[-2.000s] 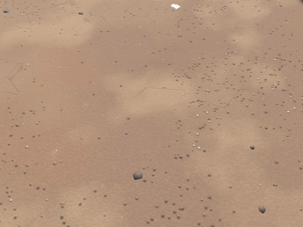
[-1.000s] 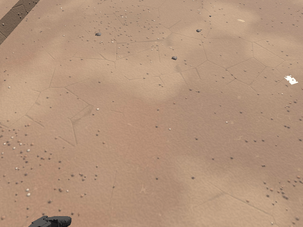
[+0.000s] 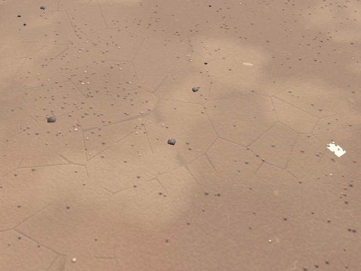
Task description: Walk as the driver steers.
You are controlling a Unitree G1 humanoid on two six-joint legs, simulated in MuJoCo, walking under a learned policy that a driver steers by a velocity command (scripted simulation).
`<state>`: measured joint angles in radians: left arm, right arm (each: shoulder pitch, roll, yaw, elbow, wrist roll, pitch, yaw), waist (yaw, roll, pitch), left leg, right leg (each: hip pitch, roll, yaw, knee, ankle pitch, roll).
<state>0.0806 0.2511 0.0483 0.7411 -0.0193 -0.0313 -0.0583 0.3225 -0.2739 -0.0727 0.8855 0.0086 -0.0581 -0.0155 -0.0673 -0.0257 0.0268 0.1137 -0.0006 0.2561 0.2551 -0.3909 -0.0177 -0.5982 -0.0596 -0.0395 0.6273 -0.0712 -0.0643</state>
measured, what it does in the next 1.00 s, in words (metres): walks ahead: right foot, then left foot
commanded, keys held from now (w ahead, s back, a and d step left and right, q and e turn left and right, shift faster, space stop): w+e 0.16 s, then w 0.38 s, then no key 0.46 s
